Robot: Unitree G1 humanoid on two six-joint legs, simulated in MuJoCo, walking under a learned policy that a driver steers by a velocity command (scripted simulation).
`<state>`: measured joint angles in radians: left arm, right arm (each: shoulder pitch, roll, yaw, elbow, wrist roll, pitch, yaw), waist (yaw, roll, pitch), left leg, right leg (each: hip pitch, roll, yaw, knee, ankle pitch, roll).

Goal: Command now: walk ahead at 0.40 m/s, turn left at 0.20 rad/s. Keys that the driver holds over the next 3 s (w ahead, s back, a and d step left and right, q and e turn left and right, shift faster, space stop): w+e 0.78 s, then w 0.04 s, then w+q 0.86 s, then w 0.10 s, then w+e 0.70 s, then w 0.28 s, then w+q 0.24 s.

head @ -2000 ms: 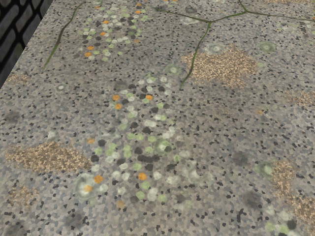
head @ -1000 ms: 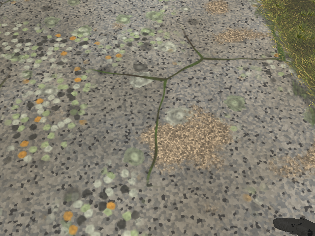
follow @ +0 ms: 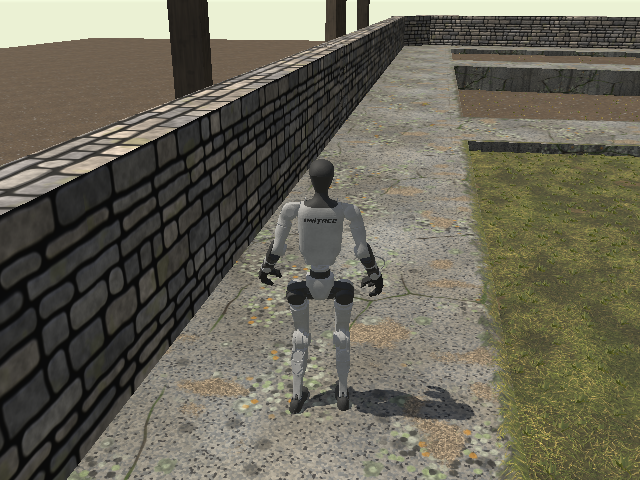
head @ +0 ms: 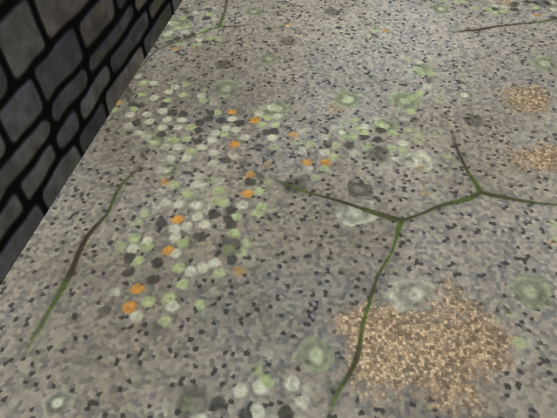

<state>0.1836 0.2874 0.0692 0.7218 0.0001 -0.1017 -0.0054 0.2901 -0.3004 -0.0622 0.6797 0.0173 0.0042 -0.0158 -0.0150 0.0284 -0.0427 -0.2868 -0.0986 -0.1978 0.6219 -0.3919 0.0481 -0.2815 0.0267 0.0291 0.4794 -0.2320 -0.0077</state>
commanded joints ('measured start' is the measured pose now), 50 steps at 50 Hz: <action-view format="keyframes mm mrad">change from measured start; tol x32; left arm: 1 198 219 57 10 17 -13 -6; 50 47 94 12 -104 14 13 -25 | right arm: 1 -96 -89 -13 -130 16 -52 0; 50 22 -116 -13 86 18 -79 23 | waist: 1 65 -235 125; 18 -47 -157 -21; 20 -71 323 -281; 50 15 -100 -24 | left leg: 1 -581 54 30 390 -183 1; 17 89 82 162 -196 302 -45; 20 684 528 -473 -301 -39 180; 36 244 351 293 -484 505 102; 42 270 345 386 -9 1068 39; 44 -353 120 307 663 -190 -46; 50 -286 257 105 577 112 -35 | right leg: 1 288 -431 719 -328 -590 -266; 16 97 -216 326 -220 79 -153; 22 -538 -76 117 754 -224 -9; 39 -328 -78 -73 163 170 -66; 42 104 38 -119 91 121 -150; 44 721 -380 627 -8 -36 -376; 50 161 -270 215 -263 191 -235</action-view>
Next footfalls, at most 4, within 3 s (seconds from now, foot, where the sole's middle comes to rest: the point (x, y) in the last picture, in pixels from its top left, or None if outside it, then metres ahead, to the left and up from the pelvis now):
0.36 left None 0.29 0.13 -0.77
0.86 right None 0.52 -0.21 -0.77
1.42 left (327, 297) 0.88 -0.10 -0.77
1.88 right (389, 223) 1.15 -0.32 -0.77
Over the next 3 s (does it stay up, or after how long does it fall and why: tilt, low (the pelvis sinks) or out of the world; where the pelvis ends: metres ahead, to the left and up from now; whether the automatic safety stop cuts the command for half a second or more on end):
stays up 1.54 -0.35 0.00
